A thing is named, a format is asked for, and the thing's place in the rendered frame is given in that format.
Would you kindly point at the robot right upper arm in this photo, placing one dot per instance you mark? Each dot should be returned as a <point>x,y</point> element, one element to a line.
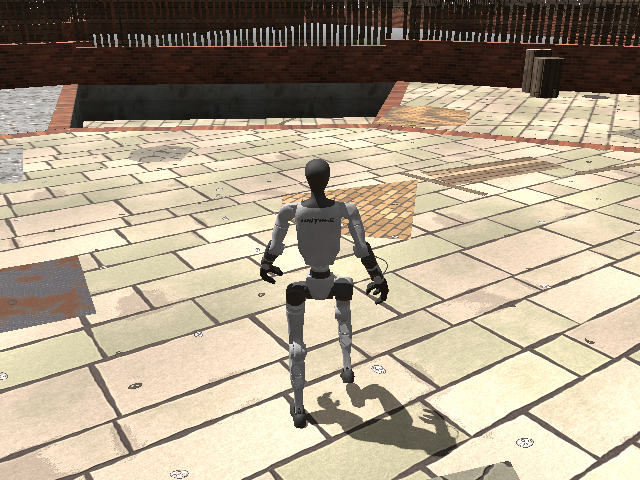
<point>349,211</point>

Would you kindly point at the robot left hand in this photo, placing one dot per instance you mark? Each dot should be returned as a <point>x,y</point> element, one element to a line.
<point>273,269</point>

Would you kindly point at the robot left upper arm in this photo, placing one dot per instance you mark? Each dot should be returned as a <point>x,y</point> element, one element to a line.
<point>286,213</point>

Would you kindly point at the robot left shin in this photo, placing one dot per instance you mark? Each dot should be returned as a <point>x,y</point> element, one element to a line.
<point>297,377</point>

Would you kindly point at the robot right hand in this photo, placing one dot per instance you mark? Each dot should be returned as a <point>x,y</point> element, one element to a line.
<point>383,288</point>

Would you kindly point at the left robot forearm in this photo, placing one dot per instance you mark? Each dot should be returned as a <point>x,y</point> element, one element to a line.
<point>267,259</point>

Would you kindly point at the right robot forearm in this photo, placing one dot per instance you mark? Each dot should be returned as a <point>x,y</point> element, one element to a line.
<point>372,266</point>

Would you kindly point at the robot torso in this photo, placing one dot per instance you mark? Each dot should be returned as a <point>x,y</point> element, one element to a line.
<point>318,235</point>

